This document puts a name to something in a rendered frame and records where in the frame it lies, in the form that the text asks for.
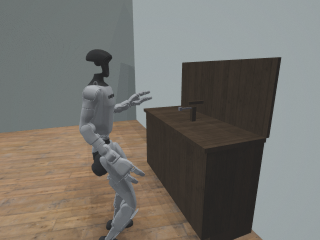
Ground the robot right hand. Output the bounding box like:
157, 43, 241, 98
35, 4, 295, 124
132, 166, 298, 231
114, 157, 145, 184

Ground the left robot thigh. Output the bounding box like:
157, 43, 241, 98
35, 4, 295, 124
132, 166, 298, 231
113, 142, 131, 175

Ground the robot left foot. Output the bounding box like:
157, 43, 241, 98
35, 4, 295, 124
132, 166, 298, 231
106, 219, 133, 230

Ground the right robot upper arm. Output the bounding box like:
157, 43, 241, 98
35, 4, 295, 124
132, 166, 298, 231
79, 86, 101, 135

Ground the counter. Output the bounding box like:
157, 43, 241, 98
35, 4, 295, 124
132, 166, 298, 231
143, 57, 281, 240

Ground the robot left hand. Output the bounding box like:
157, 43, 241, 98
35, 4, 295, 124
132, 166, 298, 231
128, 90, 152, 106

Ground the tap lever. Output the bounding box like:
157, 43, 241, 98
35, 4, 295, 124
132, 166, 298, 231
178, 107, 192, 111

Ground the robot right forearm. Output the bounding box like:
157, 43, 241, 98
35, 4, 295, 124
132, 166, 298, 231
80, 125, 120, 165

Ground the robot left forearm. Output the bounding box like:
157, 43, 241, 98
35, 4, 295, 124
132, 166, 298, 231
113, 100, 131, 113

